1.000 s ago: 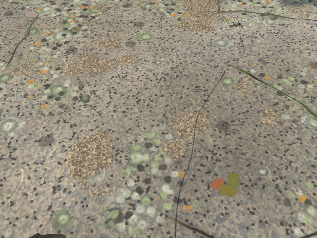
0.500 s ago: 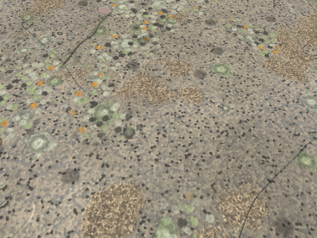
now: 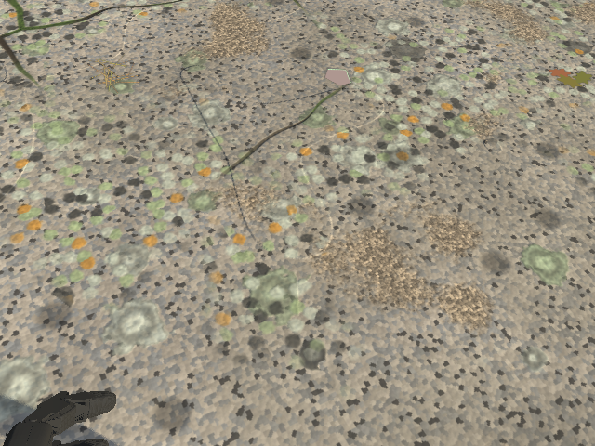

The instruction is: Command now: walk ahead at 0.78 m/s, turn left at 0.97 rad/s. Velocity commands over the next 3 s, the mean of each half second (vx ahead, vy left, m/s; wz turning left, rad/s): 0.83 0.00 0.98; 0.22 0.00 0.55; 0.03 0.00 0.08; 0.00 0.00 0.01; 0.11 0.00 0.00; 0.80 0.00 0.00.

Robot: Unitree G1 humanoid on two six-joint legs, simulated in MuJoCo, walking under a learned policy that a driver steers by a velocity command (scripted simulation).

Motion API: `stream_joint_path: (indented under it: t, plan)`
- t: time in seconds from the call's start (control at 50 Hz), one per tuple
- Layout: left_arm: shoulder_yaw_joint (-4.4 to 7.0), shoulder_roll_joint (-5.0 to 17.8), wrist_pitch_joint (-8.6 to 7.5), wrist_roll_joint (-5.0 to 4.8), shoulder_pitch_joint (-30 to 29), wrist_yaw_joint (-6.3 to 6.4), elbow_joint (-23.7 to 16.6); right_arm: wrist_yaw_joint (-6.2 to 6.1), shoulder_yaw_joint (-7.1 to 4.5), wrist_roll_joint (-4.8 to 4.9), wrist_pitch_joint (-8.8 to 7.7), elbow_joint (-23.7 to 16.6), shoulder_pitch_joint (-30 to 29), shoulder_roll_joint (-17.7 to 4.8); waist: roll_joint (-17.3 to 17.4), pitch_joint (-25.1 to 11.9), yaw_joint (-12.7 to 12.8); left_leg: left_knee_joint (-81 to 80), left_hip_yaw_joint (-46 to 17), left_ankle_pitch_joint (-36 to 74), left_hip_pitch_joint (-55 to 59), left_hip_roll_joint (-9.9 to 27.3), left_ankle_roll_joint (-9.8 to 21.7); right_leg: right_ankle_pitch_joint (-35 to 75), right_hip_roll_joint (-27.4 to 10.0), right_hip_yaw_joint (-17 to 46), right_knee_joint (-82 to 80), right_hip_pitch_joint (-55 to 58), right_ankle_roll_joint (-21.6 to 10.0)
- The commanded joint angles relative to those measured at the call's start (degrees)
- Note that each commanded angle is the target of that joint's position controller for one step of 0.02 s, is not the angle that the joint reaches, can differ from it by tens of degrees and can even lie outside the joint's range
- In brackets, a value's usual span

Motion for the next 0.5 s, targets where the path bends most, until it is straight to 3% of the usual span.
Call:
stream_joint_path:
  t: [0.02,0.06,0.08,0.1,0.12,0.14,0.16,0.18,0.2,0.22,0.24,0.28,0.32,0.36,0.38,0.42,0.46,0.5]
  plan:
    - [1.18,3.61,-2.35,-1.13,-7.25,-0.13,-5.98,0.2,-2.23,0.33,-0.54,-3.42,-1.47,-7.73,8.37,-0.95,-0.91,-6.94,-15.07,-17.89,-4.18,11.12,5.5,2.26,2.72,-2.78,-5.67,7.77,0.59]
    - [2.07,5.06,-3.01,-2.04,-5.73,-0.27,-5.98,0.56,-1.96,0.5,-0.54,-3.72,-2.3,-6.84,9.15,-0.59,-0.12,-4.21,-17.32,-18.75,-4.88,11.62,5.21,1.42,2.42,-2.76,-8.39,12.88,0.3]
    - [2.65,5.83,-3.34,-2.37,-3.51,-0.3,-5.58,0.72,-1.71,0.66,-0.53,-4.02,-3.15,-6.22,8.89,-0.56,1.47,-1.86,-17.59,-19.11,-6.23,11.7,4.57,2.29,1.56,-3.32,-11.04,17.01,-0.58]
    - [3.36,6.71,-3.51,-2.36,-0.23,-0.26,-4.76,0.93,-1.16,0.74,-0.62,-4.15,-3.23,-4.79,7.51,-1.65,3.37,2.14,-16.16,-20.82,-9.07,10.68,3.07,3.2,-0.09,-4.12,-13.26,23.59,-1.78]
    - [3.92,7.83,-3.67,-1.66,6.01,-0.13,-4.0,1.41,-0.22,0.38,-0.81,-3.97,-2.07,-2.12,3.72,-6.0,6.25,13.19,-11.71,-27.19,-15.62,8.27,0.79,-0.74,-5.25,-0.65,-12.08,35.55,-4.5]
    - [4.31,9.6,-3.64,-0.67,16.92,-0.1,-3.4,1.79,1.43,-1.35,-1.47,-4.72,-2.08,2.74,-2.32,-13.04,10.42,31.47,-1.63,-29.37,-22.4,3.37,-1.21,-11.49,-14.42,9.46,-10.65,47.18,-8.1]
    - [4.82,13.61,-3.39,0.86,19.22,-1.14,-2.16,1.73,1.37,2.32,-2.29,-8.93,-0.6,0.68,-19.17,-12.6,7.94,41.75,3.07,-24.57,-39.87,5.07,-2.29,-36.69,-25.19,35.87,-20.48,51.48,-15.06]
    - [4.53,10.47,-2.86,0.33,15.19,-1.32,-3.24,1.12,0.28,2.07,-1.92,-7.19,-2.88,-5.42,-12.66,-5.03,8.66,47.95,6.85,-17.75,-44.61,10.57,-4.26,-39.3,-24.23,33.91,-21.75,45.95,-13.54]
    - [3.73,8.12,-2.25,-0.19,16.17,-0.78,-2.81,1.02,-0.62,0.28,-1.58,-6.56,-5.57,-7.78,-7.44,-0.67,9.86,51.02,8.52,-13.51,-45.9,11.63,-4.64,-32.3,-21.21,24.56,-20.98,42.5,-11.09]
    - [3.16,7.36,-1.75,-0.07,16.78,-0.45,-2.69,0.96,-0.5,-0.68,-1.25,-5.69,-5.07,-6.62,-2.6,0.2,9.3,52.61,9.9,-10.34,-43.75,13.66,-4.74,-24.01,-18.43,16.67,-20.94,38.92,-9.3]
    - [2.65,6.41,-1.37,0.11,16.36,-0.32,-1.67,1.33,-0.33,-0.67,-1.25,-6.16,-6.06,-5.34,-2.17,2.66,8.56,52.36,10.85,-7.4,-43.35,15.66,-4.66,-17.33,-16.01,10.35,-21.7,35.39,-8.53]
    - [1.8,4.7,-1.51,0.28,16.86,-0.28,0.03,2.13,-0.06,0.52,-1.21,-6.6,-6.79,-3.68,-5.15,3.25,7.96,53.97,12.84,-3.4,-41.86,18.71,-4.31,-10.88,-13.33,2.18,-23.72,31.13,-7.14]
    - [1.41,3.99,-1.74,0.56,17.07,-0.39,1.49,2.55,0.12,1.07,-1.23,-6.97,-7.67,-2.89,-5.4,3.78,7.26,55.19,13.35,1.25,-42.77,19.5,-4.79,-5.41,-12.09,-3.67,-24.99,29.05,-7.38]
    - [1.04,3.5,-1.85,1.15,16.16,-0.34,2.35,2.69,0.15,1.21,-1.23,-7.38,-9.38,-2.89,-4.42,5.56,6.6,51.11,13.8,5.85,-42.08,19.18,-5.58,0.42,-10.8,-9.61,-26.84,26.33,-7.42]
    - [0.79,3.13,-1.73,1.51,15.16,-0.19,2.7,2.77,0.1,0.79,-1.3,-7.74,-10.89,-2.93,-3.68,7.31,6.24,47.24,14.93,8.12,-40.72,18.7,-6.27,7.35,-9.89,-13.18,-27.12,24.53,-7.47]
    - [0.93,4.73,-1.21,1.47,14.68,0.4,3.43,3.48,0.33,-0.27,-1.67,-8.41,-13.98,-2.15,-2.28,8.77,6.35,36.68,19.96,11.46,-36.31,17.16,-6.86,21.6,-9.31,-18.4,-26.24,23.2,-6.62]
    - [1.49,7.97,-0.47,0.96,16.06,1.3,4.38,5.06,0.75,-0.7,-2.29,-8.83,-16.93,-0.61,-0.87,7.68,7.09,23.95,25.58,14.05,-27.9,14.33,-5.6,34.76,-9.0,-22.64,-23.5,23.95,-4.53]
    - [2.34,11.89,0.1,0.24,17.5,2.47,5.05,6.15,-0.42,-0.2,-2.22,-7.74,-13.82,-2.65,-4.67,2.75,4.78,18.71,29.55,13.37,-17.87,8.98,-4.27,56.59,-9.99,-24.3,-15.8,28.01,-3.29]
Next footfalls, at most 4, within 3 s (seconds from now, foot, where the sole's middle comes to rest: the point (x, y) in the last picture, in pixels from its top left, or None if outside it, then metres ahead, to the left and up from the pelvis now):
0.12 right None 0.20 -0.18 -0.78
0.56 left None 0.49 0.16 -0.78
1.04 right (260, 363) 0.69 0.03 -0.78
2.64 left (165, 441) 0.51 0.24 -0.78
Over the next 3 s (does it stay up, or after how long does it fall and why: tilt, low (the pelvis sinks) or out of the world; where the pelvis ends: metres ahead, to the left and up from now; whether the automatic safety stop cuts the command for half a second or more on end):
stays up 0.70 0.27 -0.02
